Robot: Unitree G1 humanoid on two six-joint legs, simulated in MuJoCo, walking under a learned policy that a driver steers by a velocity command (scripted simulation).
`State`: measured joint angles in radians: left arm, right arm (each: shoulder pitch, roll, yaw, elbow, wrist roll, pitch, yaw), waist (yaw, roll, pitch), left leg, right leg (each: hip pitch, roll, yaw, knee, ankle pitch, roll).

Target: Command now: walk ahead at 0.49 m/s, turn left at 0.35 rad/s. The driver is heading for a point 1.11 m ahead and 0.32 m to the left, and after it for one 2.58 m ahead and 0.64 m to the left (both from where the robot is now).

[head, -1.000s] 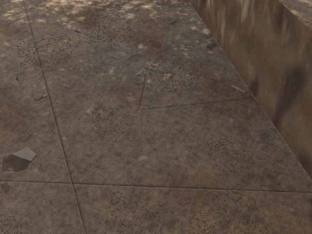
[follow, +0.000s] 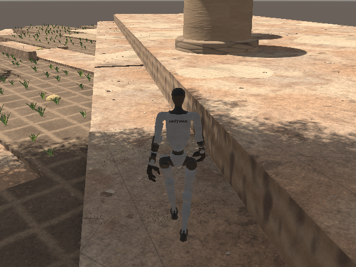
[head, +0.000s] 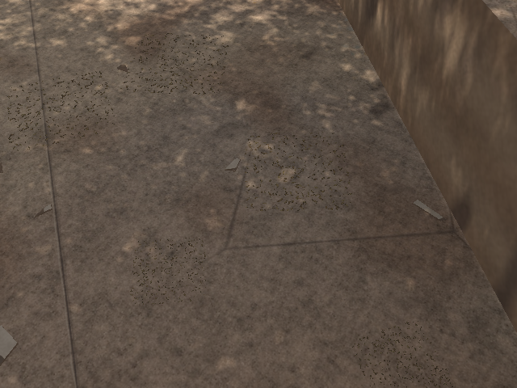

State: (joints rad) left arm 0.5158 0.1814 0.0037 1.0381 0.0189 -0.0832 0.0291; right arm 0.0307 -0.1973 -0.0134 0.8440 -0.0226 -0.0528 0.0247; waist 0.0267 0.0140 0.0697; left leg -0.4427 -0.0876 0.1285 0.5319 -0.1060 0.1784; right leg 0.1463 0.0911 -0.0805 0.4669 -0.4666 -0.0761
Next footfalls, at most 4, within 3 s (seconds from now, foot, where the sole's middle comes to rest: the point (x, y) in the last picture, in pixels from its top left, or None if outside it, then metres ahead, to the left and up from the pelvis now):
0.54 right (306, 367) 0.50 -0.06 -0.75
1.04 left None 0.35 0.11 -0.75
1.60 right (247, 286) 0.72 0.09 -0.75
2.12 left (168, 208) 0.98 0.35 -0.75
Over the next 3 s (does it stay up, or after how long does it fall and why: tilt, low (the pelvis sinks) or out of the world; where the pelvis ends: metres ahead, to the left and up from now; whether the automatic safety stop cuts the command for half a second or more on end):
stays up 1.28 0.25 0.03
